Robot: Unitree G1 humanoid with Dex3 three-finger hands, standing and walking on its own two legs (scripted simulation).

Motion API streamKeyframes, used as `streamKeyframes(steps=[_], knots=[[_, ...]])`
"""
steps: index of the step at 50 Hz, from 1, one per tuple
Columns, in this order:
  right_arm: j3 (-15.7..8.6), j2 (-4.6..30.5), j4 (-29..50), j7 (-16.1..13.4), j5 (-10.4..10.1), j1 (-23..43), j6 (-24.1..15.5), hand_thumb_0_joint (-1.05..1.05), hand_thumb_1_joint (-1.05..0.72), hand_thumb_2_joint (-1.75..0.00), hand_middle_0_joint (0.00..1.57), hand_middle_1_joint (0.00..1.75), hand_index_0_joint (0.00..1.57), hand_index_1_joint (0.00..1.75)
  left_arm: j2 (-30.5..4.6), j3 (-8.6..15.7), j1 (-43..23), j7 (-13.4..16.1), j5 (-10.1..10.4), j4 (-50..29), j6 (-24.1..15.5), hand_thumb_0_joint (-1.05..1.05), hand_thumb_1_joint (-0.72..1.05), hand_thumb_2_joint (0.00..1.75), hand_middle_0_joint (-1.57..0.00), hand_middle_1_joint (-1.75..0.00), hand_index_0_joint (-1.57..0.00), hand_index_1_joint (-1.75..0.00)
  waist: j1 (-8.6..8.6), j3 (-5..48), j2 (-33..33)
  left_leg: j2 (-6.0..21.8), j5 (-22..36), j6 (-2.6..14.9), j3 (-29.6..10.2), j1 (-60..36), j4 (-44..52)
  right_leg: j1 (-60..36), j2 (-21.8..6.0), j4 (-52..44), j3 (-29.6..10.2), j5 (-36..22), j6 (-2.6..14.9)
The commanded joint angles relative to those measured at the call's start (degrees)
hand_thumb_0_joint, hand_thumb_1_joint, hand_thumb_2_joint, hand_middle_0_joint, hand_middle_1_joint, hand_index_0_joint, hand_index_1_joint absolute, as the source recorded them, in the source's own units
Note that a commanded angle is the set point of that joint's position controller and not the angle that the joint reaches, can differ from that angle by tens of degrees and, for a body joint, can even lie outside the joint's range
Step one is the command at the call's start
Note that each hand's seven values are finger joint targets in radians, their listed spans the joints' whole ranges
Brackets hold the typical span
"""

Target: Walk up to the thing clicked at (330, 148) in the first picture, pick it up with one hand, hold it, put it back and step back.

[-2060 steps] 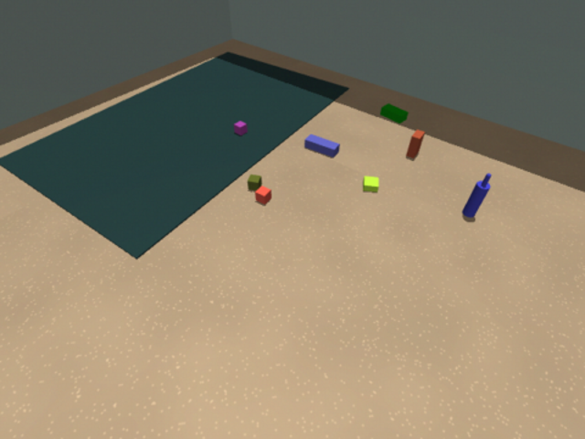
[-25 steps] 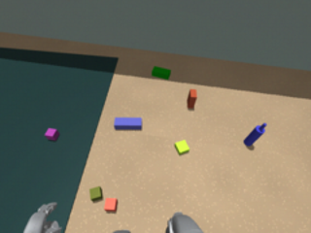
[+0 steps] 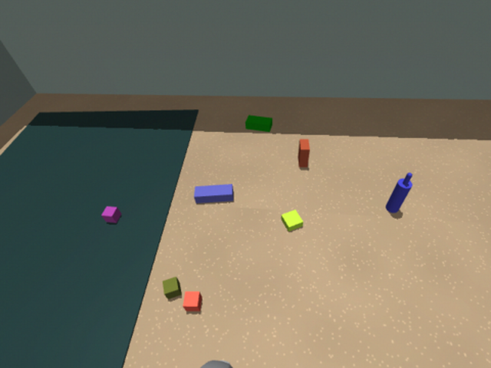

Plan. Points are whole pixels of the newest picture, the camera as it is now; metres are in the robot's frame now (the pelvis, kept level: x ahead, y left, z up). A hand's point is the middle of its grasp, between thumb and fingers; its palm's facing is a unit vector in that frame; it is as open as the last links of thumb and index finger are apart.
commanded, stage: step back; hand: left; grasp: from above
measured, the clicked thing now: (214, 193) +1.07 +0.29 -0.73
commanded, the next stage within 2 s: stand in 0.94 s
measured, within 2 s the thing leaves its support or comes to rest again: neither
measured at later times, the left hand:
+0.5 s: hand out of the picture +0.03 +0.26 -0.14, palm faces +0.07 -0.91 -0.41, open 7.4 cm
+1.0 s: hand out of the picture +0.10 +0.27 -0.16, palm faces +0.10 -0.92 -0.38, open 7.4 cm
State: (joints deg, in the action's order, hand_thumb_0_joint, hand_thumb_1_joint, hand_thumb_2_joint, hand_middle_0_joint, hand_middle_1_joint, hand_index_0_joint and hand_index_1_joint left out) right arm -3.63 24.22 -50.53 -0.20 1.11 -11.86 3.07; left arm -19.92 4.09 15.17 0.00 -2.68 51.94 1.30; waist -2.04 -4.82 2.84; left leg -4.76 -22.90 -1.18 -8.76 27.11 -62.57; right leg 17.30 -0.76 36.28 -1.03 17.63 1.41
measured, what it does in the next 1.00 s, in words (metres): steps on the spot: left foot, then right foot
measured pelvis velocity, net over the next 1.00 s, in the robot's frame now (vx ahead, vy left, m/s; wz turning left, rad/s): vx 0.05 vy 0.00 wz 0.08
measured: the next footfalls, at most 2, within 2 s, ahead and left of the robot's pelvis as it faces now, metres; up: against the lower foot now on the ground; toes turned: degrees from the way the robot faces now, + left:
left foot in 0.14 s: -0.01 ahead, +0.14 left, +0.00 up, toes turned +3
right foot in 0.44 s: +0.09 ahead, -0.12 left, +0.00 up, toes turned +3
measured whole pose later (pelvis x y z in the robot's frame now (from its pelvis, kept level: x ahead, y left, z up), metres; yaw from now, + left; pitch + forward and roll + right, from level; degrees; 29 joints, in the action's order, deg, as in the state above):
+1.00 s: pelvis +0.05 +0.00 -0.01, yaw +5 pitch -3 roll +0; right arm -1.5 18.4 -56.4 1.0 1.2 -5.1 0.0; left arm -21.4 1.8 8.9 1.0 -0.1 56.1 -1.0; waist -1.4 -7.1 -0.2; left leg 2.0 -14.1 -0.4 1.4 20.2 -37.2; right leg 13.6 -1.0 38.5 1.2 22.2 0.3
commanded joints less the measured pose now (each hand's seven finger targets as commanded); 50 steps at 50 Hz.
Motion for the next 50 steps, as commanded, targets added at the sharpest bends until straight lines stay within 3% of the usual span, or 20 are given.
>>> streamKeyframes(steps=[1,4,6,7,8,9,10,13,18,22,23,24,26,30,37,41,43,45,47,50], knots=[[-2.10,8.89,3.81,-0.01,0.77,2.71,-2.42,0.00,-0.90,-0.90,0.20,0.30,0.20,0.30,-16.95,5.17,-2.21,1.01,-0.71,-4.96,-2.86,0.00,0.90,0.90,-0.20,-0.30,-0.20,-0.30,-2.37,3.07,-15.04,3.25,-5.30,-0.71,3.01,5.03,14.45,-10.79,-12.19,-17.78,-17.39,25.26,8.41],[-2.26,8.84,2.55,0.77,1.13,1.93,-3.49,0.00,-0.90,-0.90,0.20,0.30,0.20,0.30,-18.68,5.27,-2.07,0.45,-0.16,-4.50,-2.39,0.00,0.90,0.90,-0.20,-0.30,-0.20,-0.30,-1.68,3.10,-16.54,5.56,-10.77,1.17,6.30,-5.38,29.50,-5.58,-15.60,-17.75,-17.72,22.37,9.74],[-2.98,8.22,-1.01,0.90,1.13,-4.09,-4.13,0.00,-0.90,-0.90,0.20,0.30,0.20,0.30,-17.24,4.08,-3.55,0.21,0.17,-4.37,-1.77,0.00,0.90,0.90,-0.20,-0.30,-0.20,-0.30,1.69,4.08,-12.06,2.60,0.74,2.99,9.40,-18.60,42.19,0.46,-10.74,-12.34,-9.79,18.56,6.29],[-3.84,9.29,-2.15,0.82,1.50,-6.16,-4.54,0.00,-0.90,-0.90,0.20,0.30,0.20,0.30,-13.89,3.03,-2.35,0.20,0.13,-4.69,-1.60,0.00,0.90,0.90,-0.20,-0.30,-0.20,-0.30,2.42,5.27,-4.76,4.77,1.24,4.13,3.55,-26.96,44.22,7.38,-7.59,-4.00,-5.79,16.83,4.14],[-4.69,12.58,-2.04,0.51,2.37,-7.62,-4.84,0.00,-0.90,-0.90,0.20,0.30,0.20,0.30,-9.77,2.05,-1.50,0.14,0.97,-5.36,-1.76,0.00,0.90,0.90,-0.20,-0.30,-0.20,-0.30,2.74,5.73,8.50,15.60,-12.46,7.46,-16.10,-31.91,49.46,19.30,-1.03,10.67,0.24,16.06,0.32],[-5.47,18.69,-0.85,0.48,2.09,-6.00,-4.79,0.00,-0.90,-0.90,0.20,0.30,0.20,0.30,-13.21,3.18,-7.29,0.27,1.14,-5.36,-2.12,0.00,0.90,0.90,-0.20,-0.30,-0.20,-0.30,4.67,-0.76,7.82,24.79,-30.62,14.29,-29.68,-20.16,53.01,24.00,0.15,15.55,1.42,14.50,-0.53],[-5.56,18.79,-0.60,0.64,1.08,-3.57,-4.94,0.00,-0.90,-0.90,0.20,0.30,0.20,0.30,-17.08,4.12,-9.56,0.02,0.77,-4.94,-2.41,0.00,0.90,0.90,-0.20,-0.30,-0.20,-0.30,4.36,-6.74,5.77,27.06,-34.73,16.93,-29.70,-8.57,55.77,18.28,-2.91,19.15,-2.90,12.98,-0.21],[-3.21,11.46,0.76,0.53,1.43,1.46,-5.83,0.00,-0.90,-0.90,0.20,0.30,0.20,0.30,-14.27,3.43,-4.12,-1.17,1.60,-2.46,-3.23,0.00,0.90,0.90,-0.20,-0.30,-0.20,-0.30,1.26,-5.56,3.01,16.92,-14.62,11.62,-11.45,-12.34,50.83,14.47,-1.76,14.40,-1.10,5.20,0.03],[-4.18,13.07,0.59,1.03,1.31,-0.73,-5.35,0.00,-0.90,-0.90,0.20,0.30,0.20,0.30,-13.63,3.42,-3.88,-1.80,1.23,-1.64,-3.39,0.00,0.90,0.90,-0.20,-0.30,-0.20,-0.30,3.25,-1.78,8.90,16.55,-13.20,11.64,-6.89,-11.70,48.35,6.80,-0.90,5.71,2.60,5.83,-1.27],[-2.57,8.36,1.62,0.86,0.81,1.63,-4.05,0.00,-0.90,-0.90,0.20,0.30,0.20,0.30,-13.59,4.26,6.60,-0.39,0.89,2.85,-4.75,0.00,0.90,0.90,-0.20,-0.30,-0.20,-0.30,-2.82,4.01,1.19,11.02,-5.78,7.59,2.20,-2.68,28.23,-16.22,1.63,-9.58,3.29,-1.30,-0.26],[-1.29,4.28,1.83,0.79,0.47,-1.18,-3.96,0.00,-0.90,-0.90,0.20,0.30,0.20,0.30,-16.03,4.95,8.75,0.25,0.10,2.96,-5.35,0.00,0.90,0.90,-0.20,-0.30,-0.20,-0.30,-3.02,5.58,-9.48,6.44,-7.36,5.71,5.87,3.35,15.01,-21.32,-4.38,-14.87,-8.24,5.70,0.98],[-0.45,2.04,2.92,0.63,0.40,-2.38,-4.00,0.00,-0.90,-0.90,0.20,0.30,0.20,0.30,-20.04,5.80,8.34,0.56,-0.28,1.41,-6.06,0.00,0.90,0.90,-0.20,-0.30,-0.20,-0.30,-2.60,3.53,-16.20,-0.60,-10.87,2.86,4.50,13.49,4.23,-20.80,-17.90,-22.56,-31.33,13.68,4.48],[-3.10,10.60,1.44,-0.39,0.37,-1.29,-4.00,0.00,-0.90,-0.90,0.20,0.30,0.20,0.30,-22.53,5.96,0.77,0.54,0.36,-1.30,-5.92,0.00,0.90,0.90,-0.20,-0.30,-0.20,-0.30,-1.18,-1.74,-9.38,5.33,-9.49,3.35,-1.48,10.12,0.79,-7.68,-25.20,-24.99,-37.98,22.48,13.34],[-2.47,7.98,-1.84,0.43,0.15,-4.50,-4.10,0.00,-0.90,-0.90,0.20,0.30,0.20,0.30,-16.27,3.78,-0.24,1.08,1.64,-0.77,-7.22,0.00,0.90,0.90,-0.20,-0.30,-0.20,-0.30,1.42,0.31,-6.55,5.38,1.56,2.20,-0.59,2.76,3.69,-6.57,-13.57,-18.19,-12.93,-11.75,4.84],[-1.12,4.67,-0.79,0.28,-0.11,0.17,-3.46,0.00,-0.90,-0.90,0.20,0.30,0.20,0.30,-14.93,2.63,-1.59,1.98,1.82,-1.52,-6.18,0.00,0.90,0.90,-0.20,-0.30,-0.20,-0.30,0.24,4.37,-12.36,6.37,5.53,1.54,9.00,-7.42,22.12,-7.30,-12.90,-7.84,-2.47,-45.35,6.91],[-1.63,5.75,-2.02,-0.15,0.13,0.28,-3.48,0.00,-0.90,-0.90,0.20,0.30,0.20,0.30,-15.41,2.06,-3.57,2.19,2.44,-2.16,-4.34,0.00,0.90,0.90,-0.20,-0.30,-0.20,-0.30,1.93,6.61,-10.40,5.91,18.77,3.61,10.67,-15.14,33.35,-4.27,-10.48,-0.52,-2.39,-34.73,4.20],[-2.74,10.41,-1.81,-0.65,0.51,0.86,-3.71,0.00,-0.90,-0.90,0.20,0.30,0.20,0.30,-13.07,1.34,-2.04,2.13,2.77,-2.65,-3.80,0.00,0.90,0.90,-0.20,-0.30,-0.20,-0.30,1.28,9.41,0.33,15.26,31.11,7.56,-0.68,-18.60,34.44,-0.63,-5.31,5.89,-1.13,-20.09,1.06],[-2.31,12.04,-0.74,-0.51,-0.22,7.11,-3.63,0.00,-0.90,-0.90,0.20,0.30,0.20,0.30,-11.76,0.96,0.16,2.46,3.62,0.43,-2.85,0.00,0.90,0.90,-0.20,-0.30,-0.20,-0.30,-0.16,10.27,6.25,23.16,24.67,15.59,-8.01,-11.98,37.32,-4.67,0.47,9.41,1.83,5.78,-0.24],[-1.30,10.24,-2.77,0.03,0.28,5.79,-4.15,0.00,-0.90,-0.90,0.20,0.30,0.20,0.30,-10.58,-0.04,-1.43,1.74,2.40,2.32,-2.99,0.00,0.90,0.90,-0.20,-0.30,-0.20,-0.30,0.90,8.45,5.25,18.74,13.22,12.22,-7.34,-10.63,40.76,-6.49,-1.28,0.72,-0.71,11.11,-0.28],[-0.73,8.81,-3.78,0.17,-0.13,7.15,-4.89,0.00,-0.90,-0.90,0.20,0.30,0.20,0.30,-11.77,-0.31,-0.74,1.04,1.87,4.08,-3.71,0.00,0.90,0.90,-0.20,-0.30,-0.20,-0.30,0.01,9.04,3.88,15.40,13.95,5.91,-2.69,-10.45,38.86,-11.82,-4.36,-7.94,-3.01,-5.70,0.06]])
